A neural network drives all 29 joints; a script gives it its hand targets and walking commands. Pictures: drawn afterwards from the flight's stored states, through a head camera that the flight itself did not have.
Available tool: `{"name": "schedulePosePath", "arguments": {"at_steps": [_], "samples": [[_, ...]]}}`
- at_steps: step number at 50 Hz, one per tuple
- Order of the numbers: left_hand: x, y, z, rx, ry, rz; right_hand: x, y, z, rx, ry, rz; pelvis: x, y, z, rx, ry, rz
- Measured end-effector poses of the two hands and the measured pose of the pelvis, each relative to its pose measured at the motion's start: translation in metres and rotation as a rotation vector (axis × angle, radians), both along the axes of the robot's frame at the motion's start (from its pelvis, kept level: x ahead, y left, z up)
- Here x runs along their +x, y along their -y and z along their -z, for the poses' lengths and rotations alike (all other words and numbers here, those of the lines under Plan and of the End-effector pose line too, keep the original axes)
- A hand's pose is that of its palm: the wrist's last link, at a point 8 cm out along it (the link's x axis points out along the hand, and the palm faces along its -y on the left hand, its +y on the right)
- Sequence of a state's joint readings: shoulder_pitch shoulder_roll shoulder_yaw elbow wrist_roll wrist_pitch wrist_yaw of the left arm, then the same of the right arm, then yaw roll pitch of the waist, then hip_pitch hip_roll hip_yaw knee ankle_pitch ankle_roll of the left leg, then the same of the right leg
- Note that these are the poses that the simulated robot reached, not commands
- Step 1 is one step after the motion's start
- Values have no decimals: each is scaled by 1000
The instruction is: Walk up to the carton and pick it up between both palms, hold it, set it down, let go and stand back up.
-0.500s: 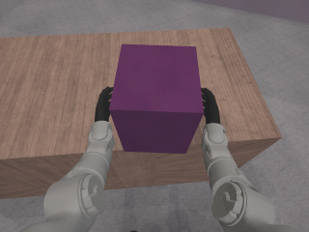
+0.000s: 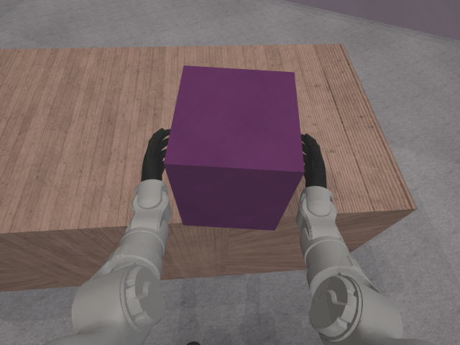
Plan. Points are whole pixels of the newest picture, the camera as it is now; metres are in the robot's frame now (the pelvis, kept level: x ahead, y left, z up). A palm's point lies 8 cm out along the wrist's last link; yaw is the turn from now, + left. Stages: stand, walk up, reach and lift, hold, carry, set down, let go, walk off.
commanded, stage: reach and lift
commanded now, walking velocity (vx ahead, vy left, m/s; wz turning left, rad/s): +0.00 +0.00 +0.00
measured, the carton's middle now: (233, 155) +0.46 +0.01 -0.01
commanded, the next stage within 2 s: none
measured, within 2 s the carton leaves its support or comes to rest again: leaves its support in 1.56 s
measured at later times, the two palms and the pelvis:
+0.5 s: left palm (154, 173) +0.41 +0.16 +0.01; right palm (313, 179) +0.40 -0.13 +0.01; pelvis +0.00 +0.00 +0.00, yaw +0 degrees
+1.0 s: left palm (154, 175) +0.41 +0.16 +0.01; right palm (313, 181) +0.40 -0.13 +0.01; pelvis +0.00 +0.00 +0.00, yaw +0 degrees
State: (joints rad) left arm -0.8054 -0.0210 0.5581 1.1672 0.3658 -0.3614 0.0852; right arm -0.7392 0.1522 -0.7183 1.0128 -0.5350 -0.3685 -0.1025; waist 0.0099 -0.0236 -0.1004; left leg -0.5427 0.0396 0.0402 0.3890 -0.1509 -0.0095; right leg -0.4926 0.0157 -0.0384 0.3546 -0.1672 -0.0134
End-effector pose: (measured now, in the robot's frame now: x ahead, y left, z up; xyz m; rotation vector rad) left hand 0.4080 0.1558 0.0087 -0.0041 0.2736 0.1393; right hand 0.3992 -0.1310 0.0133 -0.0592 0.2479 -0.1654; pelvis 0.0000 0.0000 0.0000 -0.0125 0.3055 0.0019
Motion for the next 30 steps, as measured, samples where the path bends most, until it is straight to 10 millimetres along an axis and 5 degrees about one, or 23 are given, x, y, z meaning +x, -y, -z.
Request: {"name": "schedulePosePath", "arguments": {"at_steps": [30], "samples": [[0, 0, 0, 0, 0, 1, -1, -1, 0, -13, 9, 7, 2, -1, -1, -2, -4, -3]]}}
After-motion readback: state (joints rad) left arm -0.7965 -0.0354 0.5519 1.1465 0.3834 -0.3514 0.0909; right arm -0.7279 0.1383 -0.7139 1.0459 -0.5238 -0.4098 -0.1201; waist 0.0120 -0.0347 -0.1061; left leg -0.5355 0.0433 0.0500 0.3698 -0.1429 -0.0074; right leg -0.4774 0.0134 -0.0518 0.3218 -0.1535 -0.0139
